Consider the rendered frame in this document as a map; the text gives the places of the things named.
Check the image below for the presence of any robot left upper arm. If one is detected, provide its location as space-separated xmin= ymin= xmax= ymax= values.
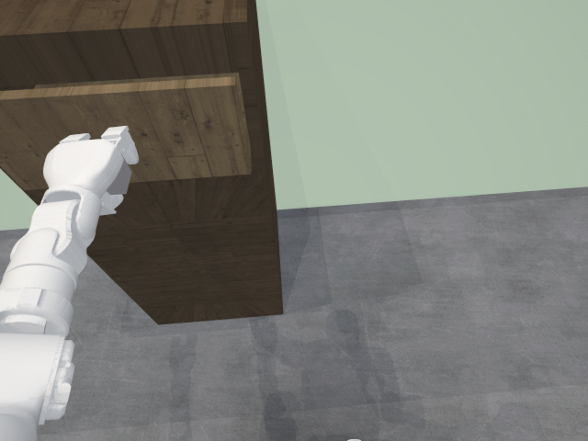
xmin=0 ymin=333 xmax=74 ymax=441

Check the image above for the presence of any cabinet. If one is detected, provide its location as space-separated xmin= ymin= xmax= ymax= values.
xmin=0 ymin=0 xmax=283 ymax=325

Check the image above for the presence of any robot left hand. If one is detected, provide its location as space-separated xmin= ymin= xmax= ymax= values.
xmin=43 ymin=126 xmax=139 ymax=216

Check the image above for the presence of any handle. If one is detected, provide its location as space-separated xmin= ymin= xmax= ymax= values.
xmin=106 ymin=156 xmax=132 ymax=195

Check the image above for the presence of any left robot forearm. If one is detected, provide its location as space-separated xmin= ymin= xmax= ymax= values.
xmin=0 ymin=185 xmax=102 ymax=338

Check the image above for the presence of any drawer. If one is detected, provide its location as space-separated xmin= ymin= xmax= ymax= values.
xmin=0 ymin=73 xmax=252 ymax=190

